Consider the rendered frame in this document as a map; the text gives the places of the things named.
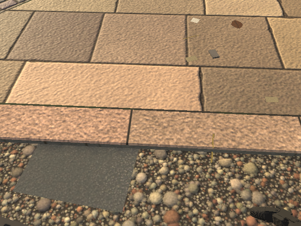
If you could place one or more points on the right robot hand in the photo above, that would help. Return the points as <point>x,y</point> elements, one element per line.
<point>276,215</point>

